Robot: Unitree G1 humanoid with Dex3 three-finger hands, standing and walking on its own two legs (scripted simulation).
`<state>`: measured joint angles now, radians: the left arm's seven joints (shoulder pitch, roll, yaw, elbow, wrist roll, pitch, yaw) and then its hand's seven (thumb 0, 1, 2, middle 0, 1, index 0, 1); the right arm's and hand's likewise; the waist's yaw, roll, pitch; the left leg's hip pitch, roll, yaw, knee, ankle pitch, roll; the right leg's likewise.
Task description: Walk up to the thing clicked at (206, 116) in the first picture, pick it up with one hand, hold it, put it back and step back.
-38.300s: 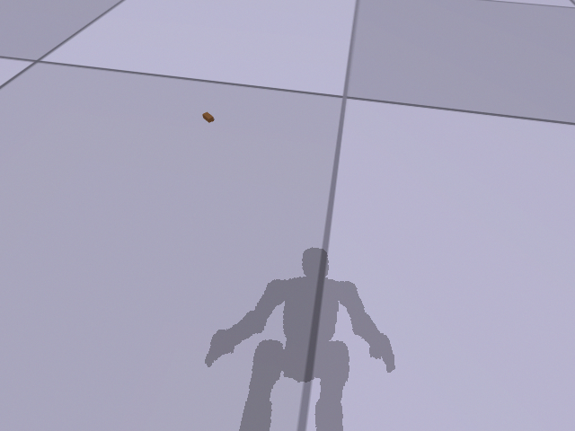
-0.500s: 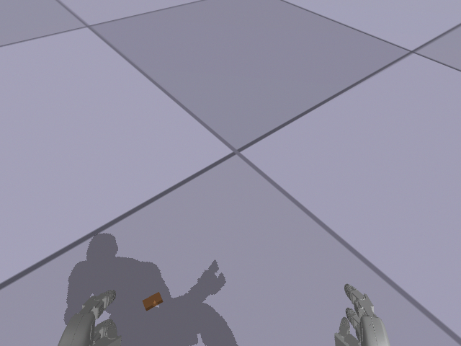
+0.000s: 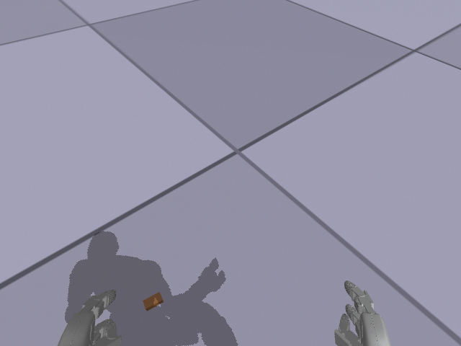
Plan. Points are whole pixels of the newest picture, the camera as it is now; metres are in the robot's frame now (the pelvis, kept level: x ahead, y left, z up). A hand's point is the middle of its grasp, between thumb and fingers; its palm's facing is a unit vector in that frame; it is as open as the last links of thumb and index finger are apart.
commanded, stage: home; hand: left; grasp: from above
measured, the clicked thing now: (153, 301) +0.42 +0.27 -0.70
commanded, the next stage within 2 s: stand in 0.70 s
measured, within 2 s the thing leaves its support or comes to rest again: neither
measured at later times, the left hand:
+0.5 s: hand (118, 341) +0.16 +0.18 -0.05, palm faces +0.04 -0.98 -0.20, open 7.4 cm
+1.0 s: hand out of the picture +0.14 +0.22 -0.09, palm faces +0.02 -0.95 -0.32, open 7.4 cm
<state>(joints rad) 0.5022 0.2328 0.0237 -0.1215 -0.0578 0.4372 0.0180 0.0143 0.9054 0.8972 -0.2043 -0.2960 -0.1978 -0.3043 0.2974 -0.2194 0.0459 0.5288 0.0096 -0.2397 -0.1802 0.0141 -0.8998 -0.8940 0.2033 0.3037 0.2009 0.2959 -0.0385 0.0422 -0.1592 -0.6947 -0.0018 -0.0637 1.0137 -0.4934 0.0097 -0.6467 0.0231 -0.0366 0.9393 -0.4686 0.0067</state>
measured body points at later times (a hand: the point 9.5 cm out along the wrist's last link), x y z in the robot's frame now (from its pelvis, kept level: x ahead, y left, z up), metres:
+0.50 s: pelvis +0.00 +0.00 +0.00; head +0.02 +0.01 +0.45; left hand +0.16 +0.23 -0.03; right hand +0.16 -0.24 -0.06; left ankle +0.01 +0.11 -0.68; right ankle +0.00 -0.13 -0.68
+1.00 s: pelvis -0.01 +0.00 +0.03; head +0.01 +0.01 +0.48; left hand +0.13 +0.27 -0.07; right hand +0.12 -0.26 -0.08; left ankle +0.01 +0.11 -0.68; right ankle +0.00 -0.13 -0.68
